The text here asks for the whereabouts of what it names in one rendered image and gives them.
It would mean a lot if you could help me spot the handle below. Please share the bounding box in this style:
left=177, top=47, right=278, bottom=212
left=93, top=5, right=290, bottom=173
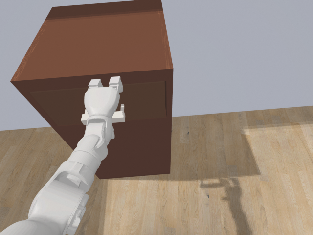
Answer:
left=81, top=104, right=125, bottom=125

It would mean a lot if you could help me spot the robot left hand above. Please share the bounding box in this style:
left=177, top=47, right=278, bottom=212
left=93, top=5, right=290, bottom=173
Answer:
left=84, top=76, right=123, bottom=139

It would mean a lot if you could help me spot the cabinet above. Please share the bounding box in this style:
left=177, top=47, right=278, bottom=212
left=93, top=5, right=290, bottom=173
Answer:
left=10, top=0, right=173, bottom=179

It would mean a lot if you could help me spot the robot left forearm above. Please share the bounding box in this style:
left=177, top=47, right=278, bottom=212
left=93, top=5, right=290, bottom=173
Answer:
left=28, top=115, right=112, bottom=218

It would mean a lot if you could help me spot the drawer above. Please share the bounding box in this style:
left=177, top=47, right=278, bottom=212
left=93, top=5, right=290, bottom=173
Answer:
left=30, top=81, right=165, bottom=126

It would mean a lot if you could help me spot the left robot upper arm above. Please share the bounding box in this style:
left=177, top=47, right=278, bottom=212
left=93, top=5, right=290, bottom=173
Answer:
left=0, top=180, right=89, bottom=235

